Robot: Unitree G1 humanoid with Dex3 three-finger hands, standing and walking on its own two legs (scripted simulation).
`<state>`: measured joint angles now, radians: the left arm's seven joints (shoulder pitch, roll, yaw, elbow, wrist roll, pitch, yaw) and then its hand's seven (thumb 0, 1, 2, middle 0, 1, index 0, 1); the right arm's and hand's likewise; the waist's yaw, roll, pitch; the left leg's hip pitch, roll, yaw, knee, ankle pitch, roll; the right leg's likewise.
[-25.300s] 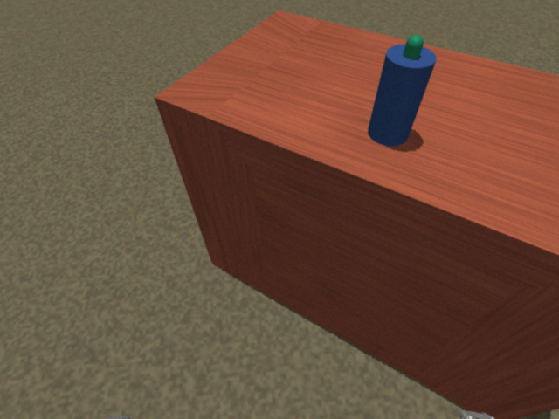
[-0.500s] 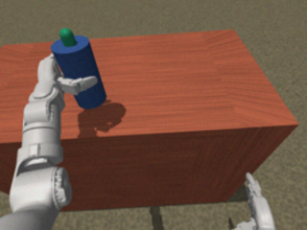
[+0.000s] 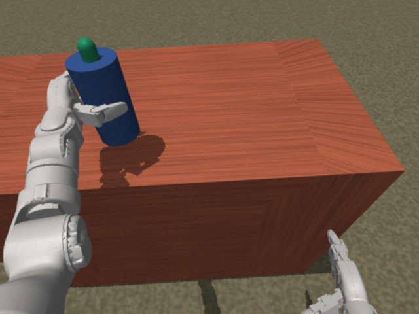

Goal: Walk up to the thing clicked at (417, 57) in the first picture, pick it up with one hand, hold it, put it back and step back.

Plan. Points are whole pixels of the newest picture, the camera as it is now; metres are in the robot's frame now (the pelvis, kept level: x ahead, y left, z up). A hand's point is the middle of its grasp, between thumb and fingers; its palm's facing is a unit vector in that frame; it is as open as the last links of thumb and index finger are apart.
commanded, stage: lower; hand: left
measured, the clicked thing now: (104, 93) +0.46 +0.17 +0.19
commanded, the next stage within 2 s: loosen in 0.28 s
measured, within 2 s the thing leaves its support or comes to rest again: rests again in 0.58 s
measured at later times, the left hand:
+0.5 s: hand (103, 108) +0.48 +0.20 +0.14, palm faces +0.19 -0.98 -0.01, open 11.3 cm
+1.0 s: hand (101, 100) +0.49 +0.20 +0.16, palm faces +0.18 -0.98 +0.01, open 14.3 cm
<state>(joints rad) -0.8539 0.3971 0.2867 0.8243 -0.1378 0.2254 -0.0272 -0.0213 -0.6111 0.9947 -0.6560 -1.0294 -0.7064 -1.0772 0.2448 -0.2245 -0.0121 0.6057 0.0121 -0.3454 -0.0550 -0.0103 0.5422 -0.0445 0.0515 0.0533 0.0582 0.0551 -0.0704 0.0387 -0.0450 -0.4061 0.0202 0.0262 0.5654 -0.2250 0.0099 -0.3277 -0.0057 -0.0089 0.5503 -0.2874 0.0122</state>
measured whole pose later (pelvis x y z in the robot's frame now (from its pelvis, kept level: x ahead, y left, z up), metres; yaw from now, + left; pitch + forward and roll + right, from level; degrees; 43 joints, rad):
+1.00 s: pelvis +0.01 +0.01 -0.01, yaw -1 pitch +9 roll -1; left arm -0.86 0.41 0.31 0.95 -0.13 -0.06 -0.02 -0.02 -0.61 0.35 -0.58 -0.51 -0.59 -0.51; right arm 0.25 -0.22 -0.03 0.52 0.01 -0.12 -0.04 -0.01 0.52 -0.04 0.05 0.05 0.06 0.06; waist -0.08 0.03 -0.08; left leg -0.53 0.03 0.03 0.64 -0.26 0.02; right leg -0.45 0.00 0.00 0.60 -0.31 0.02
